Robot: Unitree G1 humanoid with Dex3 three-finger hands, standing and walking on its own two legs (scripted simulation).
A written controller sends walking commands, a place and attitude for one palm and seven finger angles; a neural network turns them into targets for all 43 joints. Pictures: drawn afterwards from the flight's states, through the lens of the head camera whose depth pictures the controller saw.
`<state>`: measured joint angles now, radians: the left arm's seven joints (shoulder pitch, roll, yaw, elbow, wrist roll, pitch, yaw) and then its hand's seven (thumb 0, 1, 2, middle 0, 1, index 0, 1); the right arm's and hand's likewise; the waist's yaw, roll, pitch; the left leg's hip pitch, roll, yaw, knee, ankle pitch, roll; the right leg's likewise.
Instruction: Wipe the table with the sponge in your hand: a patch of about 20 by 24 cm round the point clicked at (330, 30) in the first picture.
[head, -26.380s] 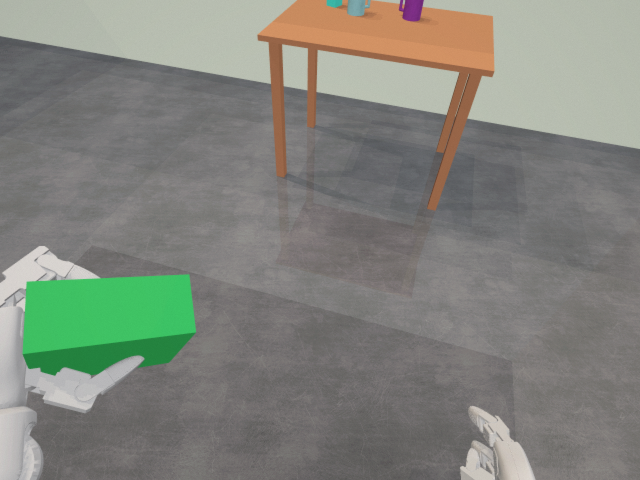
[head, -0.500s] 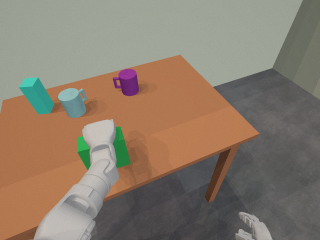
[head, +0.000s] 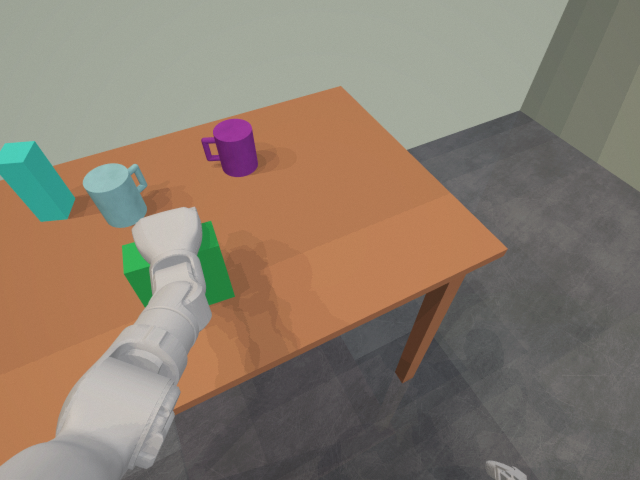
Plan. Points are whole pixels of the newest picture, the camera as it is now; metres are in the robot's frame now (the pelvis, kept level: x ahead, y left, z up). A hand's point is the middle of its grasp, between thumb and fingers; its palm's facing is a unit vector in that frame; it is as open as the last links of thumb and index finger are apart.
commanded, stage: wipe forward along the third lane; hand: left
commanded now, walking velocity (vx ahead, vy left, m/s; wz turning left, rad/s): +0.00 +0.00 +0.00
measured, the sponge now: (186, 281) +0.41 +0.22 -0.03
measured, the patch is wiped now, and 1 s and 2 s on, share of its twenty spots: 1.00 1.00 1.00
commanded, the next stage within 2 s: wipe back along the third lane in 0.64 s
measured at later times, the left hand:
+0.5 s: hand (170, 229) +0.47 +0.24 +0.02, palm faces -0.10 +0.00 -0.99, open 9.8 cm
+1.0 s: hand (170, 223) +0.49 +0.25 +0.02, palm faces -0.06 -0.01 -1.00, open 9.8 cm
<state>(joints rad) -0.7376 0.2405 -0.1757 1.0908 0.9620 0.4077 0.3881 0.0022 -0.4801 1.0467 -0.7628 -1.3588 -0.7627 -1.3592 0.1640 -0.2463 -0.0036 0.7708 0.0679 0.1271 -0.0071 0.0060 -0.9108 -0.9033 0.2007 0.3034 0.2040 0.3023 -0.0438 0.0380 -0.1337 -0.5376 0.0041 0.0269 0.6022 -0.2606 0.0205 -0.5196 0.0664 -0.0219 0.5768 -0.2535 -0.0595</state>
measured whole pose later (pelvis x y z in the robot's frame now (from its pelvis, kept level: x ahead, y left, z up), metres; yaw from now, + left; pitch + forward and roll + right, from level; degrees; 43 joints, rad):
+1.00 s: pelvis +0.02 +0.04 -0.01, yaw -1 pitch +17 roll -3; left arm -0.91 0.28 -0.17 1.23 0.96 0.41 0.43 0.00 -0.48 1.05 -0.76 -1.36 -0.76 -1.36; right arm 0.27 -0.24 -0.03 0.80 0.04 0.11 0.07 0.00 -0.91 -0.90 0.20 0.30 0.20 0.30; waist -0.08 0.04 -0.17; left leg -0.66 -0.01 0.04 0.68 -0.33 0.07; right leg -0.61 0.06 -0.01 0.59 -0.28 -0.01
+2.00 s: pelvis +0.03 +0.01 +0.01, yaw +1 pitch +7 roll +0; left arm -0.52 0.11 -0.36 0.82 0.95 0.56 0.39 0.00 -0.47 1.05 -0.75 -1.37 -0.75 -1.37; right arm 0.08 -0.24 -0.01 0.72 0.07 0.24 0.04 0.01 -0.91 -0.90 0.20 0.30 0.20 0.30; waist 0.03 0.04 -0.14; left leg -0.38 -0.01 0.02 0.54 -0.28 0.03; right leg -0.36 0.05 -0.03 0.51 -0.27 -0.05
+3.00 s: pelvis +0.02 +0.00 +0.01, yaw +0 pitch +2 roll +1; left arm -0.18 0.20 -0.34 0.42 0.96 0.56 0.28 0.01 -0.47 1.05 -0.74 -1.37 -0.75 -1.37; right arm 0.02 -0.26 0.01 0.67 0.09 0.21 0.02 0.01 -0.91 -0.90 0.20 0.30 0.20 0.30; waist 0.06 0.06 -0.09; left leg -0.25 0.00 0.04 0.48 -0.26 0.02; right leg -0.25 0.06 0.00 0.49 -0.26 -0.07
